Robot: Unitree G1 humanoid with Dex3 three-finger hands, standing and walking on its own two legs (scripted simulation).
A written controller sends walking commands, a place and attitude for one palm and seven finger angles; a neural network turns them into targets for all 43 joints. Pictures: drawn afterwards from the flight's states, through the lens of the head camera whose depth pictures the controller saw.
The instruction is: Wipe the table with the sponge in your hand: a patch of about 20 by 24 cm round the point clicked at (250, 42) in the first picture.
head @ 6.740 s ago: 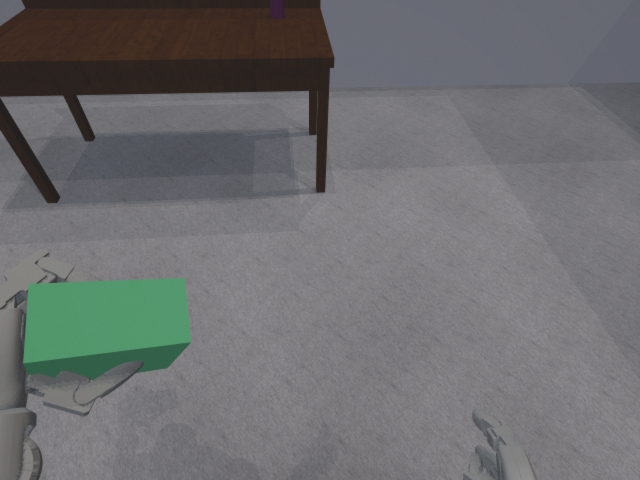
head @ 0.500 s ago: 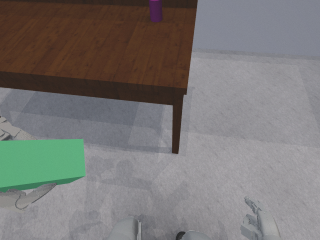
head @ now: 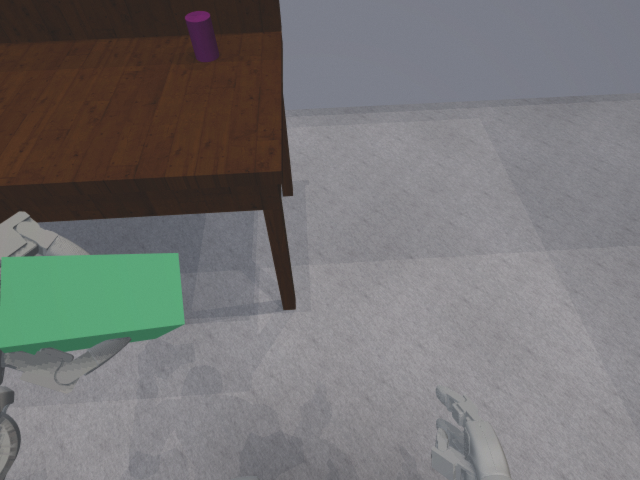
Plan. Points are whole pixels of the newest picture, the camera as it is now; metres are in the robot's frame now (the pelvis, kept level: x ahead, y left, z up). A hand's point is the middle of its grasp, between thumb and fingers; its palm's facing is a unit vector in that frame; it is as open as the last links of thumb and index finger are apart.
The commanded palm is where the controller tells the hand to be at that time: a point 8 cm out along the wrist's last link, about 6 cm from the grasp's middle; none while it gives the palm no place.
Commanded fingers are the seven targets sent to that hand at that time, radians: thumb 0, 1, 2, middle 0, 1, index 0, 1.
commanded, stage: turn to face it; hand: left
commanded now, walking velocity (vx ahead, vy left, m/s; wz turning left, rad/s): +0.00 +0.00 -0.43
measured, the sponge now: (119, 304) +0.23 +0.21 +0.16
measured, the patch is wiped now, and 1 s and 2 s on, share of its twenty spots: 0.00 0.00 0.00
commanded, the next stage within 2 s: take the last steps up to it in 0.36 s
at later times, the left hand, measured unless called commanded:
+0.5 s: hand (135, 329) +0.20 +0.18 +0.18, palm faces +0.25 -0.86 -0.45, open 9.9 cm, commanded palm +0.16 +0.22 +0.19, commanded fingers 0.00 0.10 1.30 -1.20 -1.60 -1.20 -1.60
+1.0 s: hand (133, 336) +0.20 +0.18 +0.18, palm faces +0.27 -0.85 -0.44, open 9.9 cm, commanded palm +0.15 +0.23 +0.19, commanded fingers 0.00 0.10 1.30 -1.20 -1.60 -1.20 -1.60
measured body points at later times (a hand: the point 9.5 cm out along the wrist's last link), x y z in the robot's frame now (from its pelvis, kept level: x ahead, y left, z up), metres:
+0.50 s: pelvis -0.05 -0.03 +0.01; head -0.03 -0.02 +0.46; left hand +0.18 +0.22 +0.20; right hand +0.07 -0.30 -0.07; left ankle -0.03 +0.10 -0.73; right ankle -0.03 -0.12 -0.69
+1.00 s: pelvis -0.05 -0.02 +0.01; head -0.03 -0.03 +0.46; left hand +0.18 +0.22 +0.20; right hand +0.05 -0.31 -0.09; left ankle +0.00 +0.09 -0.73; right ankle -0.07 -0.15 -0.73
